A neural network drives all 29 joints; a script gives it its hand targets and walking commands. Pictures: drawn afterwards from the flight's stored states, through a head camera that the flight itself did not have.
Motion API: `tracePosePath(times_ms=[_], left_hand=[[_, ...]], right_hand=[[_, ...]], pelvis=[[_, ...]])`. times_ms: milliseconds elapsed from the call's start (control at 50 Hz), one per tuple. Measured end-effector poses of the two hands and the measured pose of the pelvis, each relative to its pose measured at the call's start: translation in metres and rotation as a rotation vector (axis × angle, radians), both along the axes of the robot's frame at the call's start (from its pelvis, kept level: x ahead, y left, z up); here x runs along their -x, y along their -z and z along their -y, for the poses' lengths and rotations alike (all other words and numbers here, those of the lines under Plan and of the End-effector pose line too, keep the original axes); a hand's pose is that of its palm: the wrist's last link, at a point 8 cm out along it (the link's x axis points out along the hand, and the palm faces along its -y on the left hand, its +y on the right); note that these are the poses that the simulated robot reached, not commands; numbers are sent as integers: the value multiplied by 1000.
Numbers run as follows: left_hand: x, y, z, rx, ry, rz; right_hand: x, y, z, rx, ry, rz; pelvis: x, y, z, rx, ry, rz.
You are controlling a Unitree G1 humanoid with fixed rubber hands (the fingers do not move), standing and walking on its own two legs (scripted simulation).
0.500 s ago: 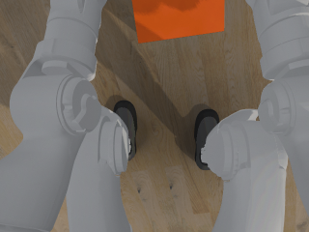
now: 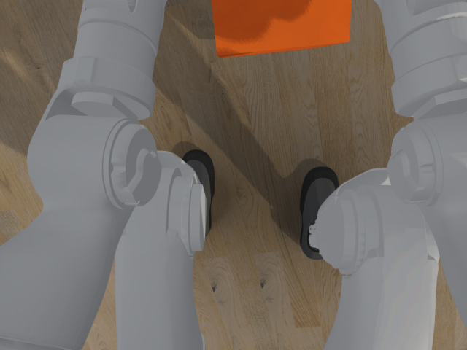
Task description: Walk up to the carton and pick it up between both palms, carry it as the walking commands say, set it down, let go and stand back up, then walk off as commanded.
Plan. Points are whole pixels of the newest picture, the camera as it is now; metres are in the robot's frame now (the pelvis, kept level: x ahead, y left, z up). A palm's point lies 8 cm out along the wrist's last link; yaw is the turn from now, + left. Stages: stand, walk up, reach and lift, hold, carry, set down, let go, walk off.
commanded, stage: reach and lift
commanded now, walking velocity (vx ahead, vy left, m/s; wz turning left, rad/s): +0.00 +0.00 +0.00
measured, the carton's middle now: out of the picture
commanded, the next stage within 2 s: none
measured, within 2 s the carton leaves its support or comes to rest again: neither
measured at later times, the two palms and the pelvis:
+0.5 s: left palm out of the picture +0.55 +0.16 -0.10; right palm out of the picture +0.58 -0.08 -0.14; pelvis -0.01 -0.01 +0.01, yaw +1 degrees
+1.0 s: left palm out of the picture +0.51 +0.17 -0.05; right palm out of the picture +0.56 -0.05 -0.05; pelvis -0.02 +0.00 +0.05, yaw +0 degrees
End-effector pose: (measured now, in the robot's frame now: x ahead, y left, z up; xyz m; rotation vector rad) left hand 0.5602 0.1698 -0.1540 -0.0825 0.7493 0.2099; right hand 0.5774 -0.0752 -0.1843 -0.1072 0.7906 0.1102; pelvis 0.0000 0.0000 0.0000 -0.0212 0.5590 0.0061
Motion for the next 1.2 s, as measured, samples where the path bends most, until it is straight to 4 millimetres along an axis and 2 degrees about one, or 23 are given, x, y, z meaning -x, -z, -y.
tracePosePath(times_ms=[320, 480, 580, 780, 880, 1200], left_hand=[[5, -41, 11, -12, -24, 53], [9, -47, 14, -27, -36, 49], [13, -61, 12, -31, -54, 82], [43, -74, 5, -25, -141, 53], [47, -88, 2, -54, -174, 50], [61, -124, -3, -121, -275, 32]], right_hand=[[1, -33, 6, 11, 18, 5], [3, -40, 7, 14, 17, 4], [0, -59, 4, 7, 25, 33], [8, -92, -7, 45, 1, 33], [9, -112, -16, 95, -27, 63], [20, -155, -32, 137, -29, 89]], pelvis=[[6, -5, 8, -25, 0, 59], [8, -9, 12, -38, 6, 64], [9, -17, 13, -42, 10, 75], [14, -37, 12, -33, 9, 98], [16, -45, 9, -25, 7, 116], [26, -64, -1, 2, -1, 159]])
